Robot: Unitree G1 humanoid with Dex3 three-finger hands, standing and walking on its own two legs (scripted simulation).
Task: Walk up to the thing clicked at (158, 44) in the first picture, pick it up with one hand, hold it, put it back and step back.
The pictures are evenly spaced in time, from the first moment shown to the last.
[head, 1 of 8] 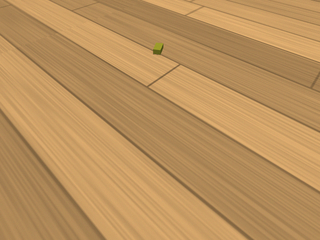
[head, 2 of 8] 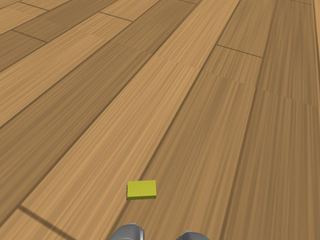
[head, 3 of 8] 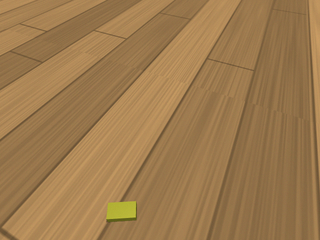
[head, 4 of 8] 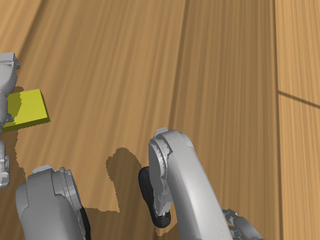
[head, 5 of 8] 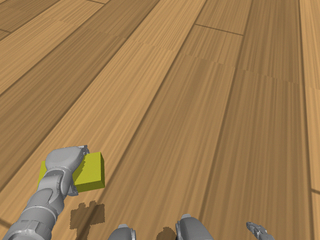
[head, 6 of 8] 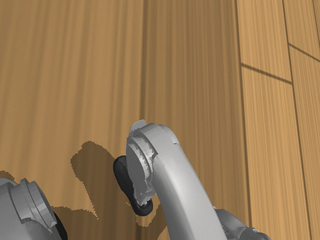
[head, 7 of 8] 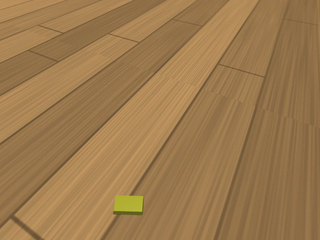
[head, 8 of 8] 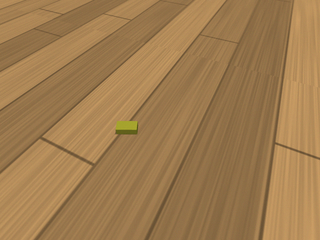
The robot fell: no
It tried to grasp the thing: yes
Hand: left
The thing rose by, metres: 0.68
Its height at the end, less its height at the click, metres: +0.00
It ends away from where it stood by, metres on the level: 0.01
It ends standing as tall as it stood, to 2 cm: yes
